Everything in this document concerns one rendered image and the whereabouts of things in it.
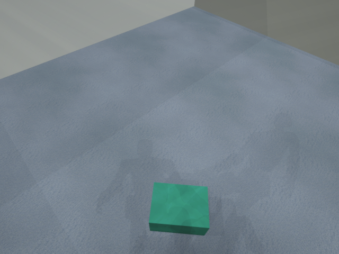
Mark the carton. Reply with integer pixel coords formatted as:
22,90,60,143
149,182,210,235

